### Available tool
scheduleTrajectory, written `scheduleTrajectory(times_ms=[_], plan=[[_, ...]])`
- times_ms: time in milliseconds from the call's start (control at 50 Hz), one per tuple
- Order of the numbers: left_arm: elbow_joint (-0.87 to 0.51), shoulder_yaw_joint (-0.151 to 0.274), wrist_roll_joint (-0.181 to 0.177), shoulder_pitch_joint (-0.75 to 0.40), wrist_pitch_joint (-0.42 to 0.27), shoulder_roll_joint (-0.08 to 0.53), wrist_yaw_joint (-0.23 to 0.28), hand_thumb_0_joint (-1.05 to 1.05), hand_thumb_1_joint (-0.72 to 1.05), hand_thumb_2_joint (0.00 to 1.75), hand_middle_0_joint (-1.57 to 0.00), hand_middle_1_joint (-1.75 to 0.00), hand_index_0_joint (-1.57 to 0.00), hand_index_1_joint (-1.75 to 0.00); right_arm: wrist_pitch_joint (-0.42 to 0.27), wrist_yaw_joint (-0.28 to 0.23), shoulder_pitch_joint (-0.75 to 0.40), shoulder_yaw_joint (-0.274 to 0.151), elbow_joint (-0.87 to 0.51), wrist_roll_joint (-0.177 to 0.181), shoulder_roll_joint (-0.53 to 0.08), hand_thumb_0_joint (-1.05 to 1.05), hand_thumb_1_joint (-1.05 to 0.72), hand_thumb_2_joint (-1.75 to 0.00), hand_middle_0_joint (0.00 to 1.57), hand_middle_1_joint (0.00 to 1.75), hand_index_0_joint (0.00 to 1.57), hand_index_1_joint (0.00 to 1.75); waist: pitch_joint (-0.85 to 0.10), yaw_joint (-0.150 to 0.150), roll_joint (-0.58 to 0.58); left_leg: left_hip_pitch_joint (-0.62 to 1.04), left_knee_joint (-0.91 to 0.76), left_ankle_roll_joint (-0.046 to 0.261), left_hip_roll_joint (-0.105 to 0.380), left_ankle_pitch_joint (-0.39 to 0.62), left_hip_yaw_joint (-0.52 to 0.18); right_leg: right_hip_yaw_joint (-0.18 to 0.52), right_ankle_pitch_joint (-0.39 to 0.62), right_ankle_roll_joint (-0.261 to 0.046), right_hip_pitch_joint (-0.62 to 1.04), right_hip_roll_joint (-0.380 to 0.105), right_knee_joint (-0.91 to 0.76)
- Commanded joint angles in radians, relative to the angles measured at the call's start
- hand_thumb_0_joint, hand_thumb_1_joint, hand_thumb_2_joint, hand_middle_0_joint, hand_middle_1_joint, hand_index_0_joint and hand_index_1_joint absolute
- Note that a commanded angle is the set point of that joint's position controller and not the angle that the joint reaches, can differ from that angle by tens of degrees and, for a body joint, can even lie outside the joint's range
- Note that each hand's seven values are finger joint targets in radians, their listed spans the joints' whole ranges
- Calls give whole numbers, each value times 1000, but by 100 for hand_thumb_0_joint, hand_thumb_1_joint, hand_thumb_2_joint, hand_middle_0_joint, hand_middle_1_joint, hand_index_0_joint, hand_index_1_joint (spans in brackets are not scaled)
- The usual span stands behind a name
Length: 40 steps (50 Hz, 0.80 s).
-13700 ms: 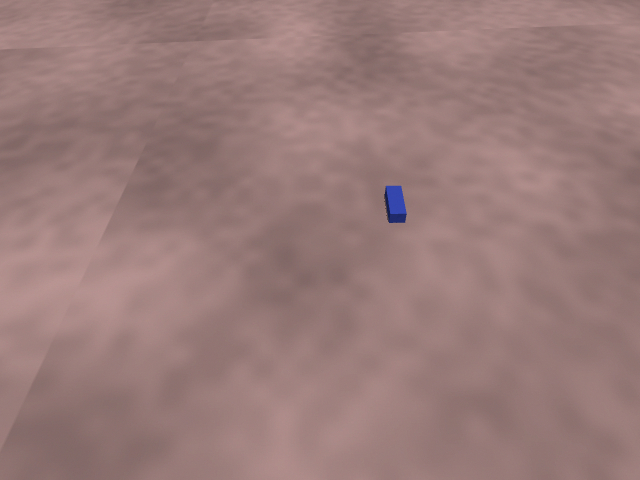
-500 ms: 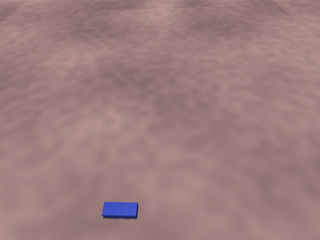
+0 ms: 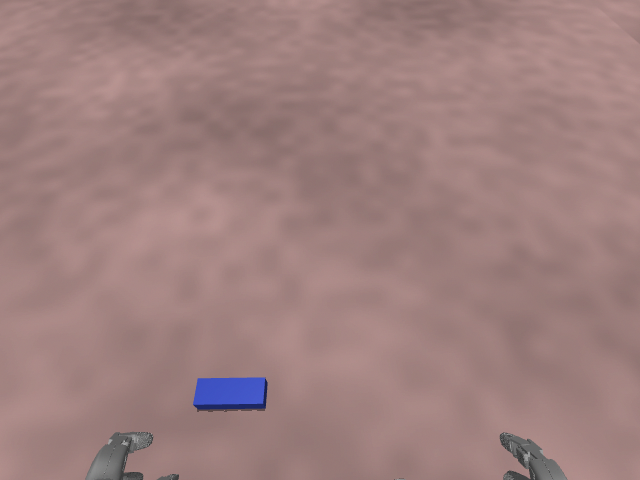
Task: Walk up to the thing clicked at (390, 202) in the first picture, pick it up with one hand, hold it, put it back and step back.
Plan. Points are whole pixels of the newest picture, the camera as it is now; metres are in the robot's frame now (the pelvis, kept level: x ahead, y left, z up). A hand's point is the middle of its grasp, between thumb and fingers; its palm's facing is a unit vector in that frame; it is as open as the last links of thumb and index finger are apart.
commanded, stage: rise first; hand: left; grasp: from above
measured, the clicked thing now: (231, 393) +0.43 +0.28 -0.72
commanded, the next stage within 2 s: none
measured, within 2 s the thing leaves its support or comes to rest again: neither
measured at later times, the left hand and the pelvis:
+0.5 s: hand out of the picture +0.13 +0.27 -0.20, palm faces -0.15 -0.88 -0.46, open 14.1 cm; pelvis +0.00 +0.01 -0.07, yaw +0 degrees
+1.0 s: hand (170, 465) +0.21 +0.30 -0.35, palm faces -0.42 -0.58 -0.70, open 14.3 cm; pelvis -0.05 +0.00 -0.22, yaw -1 degrees
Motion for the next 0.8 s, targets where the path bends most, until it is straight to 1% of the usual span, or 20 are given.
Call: scheduleTrajectory(times_ms=[0,20,40,100,120,160,240,300,360,380,400,440,520,560,600,640,700,740,760,780], plan=[[-179,47,22,-3,35,178,15,0,-54,101,-6,-107,-6,-107,-53,-6,-25,-68,-180,-1,-174,0,-88,-90,20,30,20,30,-164,19,26,-9,7,21,-28,108,41,-57,84,-39,-46,29,10],[-207,59,29,6,34,181,17,0,-54,99,-7,-108,-7,-108,-62,-7,-26,-70,-190,-1,-168,0,-88,-90,20,30,20,30,-185,20,34,-17,32,22,-28,95,39,-56,70,-38,-68,28,36],[-167,78,35,79,41,187,20,0,-55,100,-7,-108,-7,-108,-68,-7,-10,-62,-194,-1,-160,0,-89,-90,20,30,20,30,-198,15,20,-39,61,24,-27,107,41,-56,85,-36,-80,27,65],[-366,65,42,37,26,190,15,0,-58,102,-7,-108,-6,-109,-87,-9,-4,-78,-219,-8,-168,0,-90,-90,20,30,20,30,-250,5,76,-63,118,18,-13,138,26,-56,106,-40,-143,27,145],[-339,77,49,90,32,193,18,0,-58,102,-7,-107,-6,-108,-93,-12,-8,-72,-223,-9,-162,0,-90,-90,20,30,20,30,-240,9,76,-83,127,17,-9,118,19,-58,82,-40,-172,29,164],[-418,77,55,122,38,191,20,0,-57,103,-6,-105,-5,-107,-101,-16,-7,-74,-245,-9,-154,0,-89,-90,20,30,20,30,-262,8,70,-108,155,23,-12,83,20,-52,60,-37,-186,25,176],[-524,71,62,187,67,188,16,0,-57,102,-7,-106,-6,-107,-117,-24,-8,-79,-269,-12,-163,0,-90,-90,20,30,20,30,-305,-7,80,-125,214,23,-1,144,16,-57,99,-39,-226,27,235],[-528,78,73,238,91,186,20,0,-56,100,-7,-105,-6,-106,-125,-28,-4,-70,-265,-15,-147,0,-90,-90,20,30,20,30,-294,-3,64,-181,257,29,-9,105,21,-53,83,-35,-254,24,251],[-593,79,79,253,103,186,21,0,-57,99,-8,-106,-7,-106,-137,-31,-19,-69,-294,-16,-147,0,-92,-91,20,30,20,30,-318,-2,70,-214,287,29,-9,95,21,-52,74,-38,-280,22,282],[-604,71,83,272,106,181,18,0,-55,98,-8,-106,-8,-106,-142,-33,-33,-69,-302,-18,-148,0,-92,-90,20,30,20,30,-299,-1,75,-231,294,29,-7,64,19,-56,41,-38,-307,24,292],[-602,72,89,288,111,182,20,0,-58,98,-8,-106,-8,-106,-146,-34,-12,-71,-296,-18,-147,0,-93,-91,20,30,20,30,-327,-11,71,-230,317,32,-9,107,22,-55,87,-36,-302,25,303],[-614,75,96,325,118,182,19,0,-57,98,-9,-105,-8,-105,-148,-31,-3,-69,-290,-21,-142,0,-93,-91,20,30,20,30,-333,-1,79,-249,340,29,-9,129,21,-58,98,-38,-315,23,335],[-665,73,112,322,113,184,21,0,-58,98,-9,-104,-9,-105,-158,-23,-31,-70,-318,-19,-145,0,-93,-91,20,30,20,30,-335,-1,85,-301,368,28,-8,77,3,-63,40,-42,-388,27,383],[-680,74,121,357,110,185,21,0,-59,97,-9,-105,-9,-105,-158,-18,-24,-72,-313,-20,-146,0,-94,-91,20,30,20,30,-360,12,104,-308,385,25,-6,94,-3,-66,44,-45,-413,28,419],[-721,71,131,292,99,202,23,0,-59,97,-9,-105,-9,-105,-163,-15,-41,-72,-326,-18,-152,0,-93,-91,20,30,20,30,-361,-4,104,-334,412,25,-5,67,-5,-66,23,-45,-457,29,442],[-662,69,156,253,83,209,25,0,-61,98,-9,-105,-8,-105,-169,-10,-42,-72,-301,-19,-157,0,-94,-91,20,30,20,30,-330,-15,94,-404,450,27,-6,17,-15,-65,-15,-45,-524,30,484],[-603,83,210,134,20,249,26,0,-61,100,-8,-104,-7,-105,-184,-1,-66,-73,-293,-21,-168,0,-92,-91,20,30,20,30,-345,-20,88,-496,530,30,-8,-49,-17,-61,-72,-48,-633,28,565],[-536,70,251,85,-26,243,25,0,-61,101,-9,-103,-7,-105,-194,6,-63,-77,-271,-22,-175,0,-92,-90,20,30,20,30,-358,-21,92,-558,577,28,-13,-101,-17,-55,-107,-49,-697,25,622],[-515,71,278,37,-56,259,25,0,-61,102,-8,-103,-7,-105,-198,9,-68,-79,-262,-23,-179,0,-92,-90,20,30,20,30,-379,-21,86,-584,606,29,-13,-122,-15,-53,-122,-48,-732,25,649],[-514,93,305,-3,-86,310,28,0,-61,101,-9,-104,-7,-105,-203,10,-74,-79,-255,-22,-183,0,-92,-91,20,30,20,30,-424,-10,102,-608,647,31,-17,-115,-5,-45,-114,-48,-750,26,677]])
